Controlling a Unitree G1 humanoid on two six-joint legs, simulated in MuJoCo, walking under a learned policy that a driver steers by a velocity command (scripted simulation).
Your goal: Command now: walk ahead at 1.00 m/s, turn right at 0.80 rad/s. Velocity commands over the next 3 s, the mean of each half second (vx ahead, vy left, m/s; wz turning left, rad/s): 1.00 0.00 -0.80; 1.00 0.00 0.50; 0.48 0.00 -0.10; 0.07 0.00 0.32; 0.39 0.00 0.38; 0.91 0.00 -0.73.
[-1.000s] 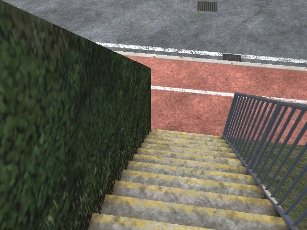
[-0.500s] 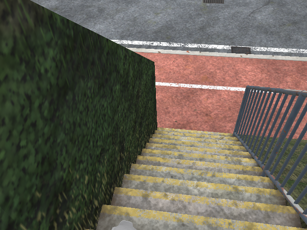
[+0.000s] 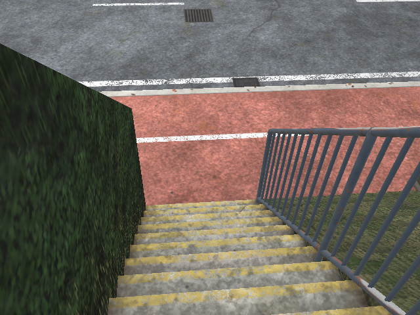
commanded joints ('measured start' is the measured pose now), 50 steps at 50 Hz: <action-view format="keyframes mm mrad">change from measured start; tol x64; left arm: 1 -91 -8 -17 -90 -29 -3 -10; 38 -435 31 -27 -178 26 19 -3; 50 313 86 19 -38 -9 -31 -25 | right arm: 1 -202 -177 -32 -120 -17 -13 -23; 50 20 -73 -24 -210 -13 92 -20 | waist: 1 55 196 116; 50 44 -113 -151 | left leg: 1 -324 209 -138 -239 525 57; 4 -346 227 -3 324 1123 17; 6 -601 -10 73 1136 263 62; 10 -1071 73 -349 537 235 -35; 16 -166 -36 -193 -156 1358 -113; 24 329 191 -322 -952 1045 128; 26 547 156 -427 -382 1440 15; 30 16 223 -895 -757 251 181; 46 -81 -145 -499 243 1054 188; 50 -948 -54 -302 688 95 141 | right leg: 1 362 5 -126 -185 108 -9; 5 843 -26 -92 -540 -563 -193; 8 1128 -159 390 -180 68 -257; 11 347 -290 689 -434 -830 -324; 23 165 46 240 612 -460 -177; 25 -390 257 62 1433 -1353 -139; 29 -686 -4 46 1039 -1132 11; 47 1026 -99 78 -729 33 15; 50 1475 -463 235 -203 471 -97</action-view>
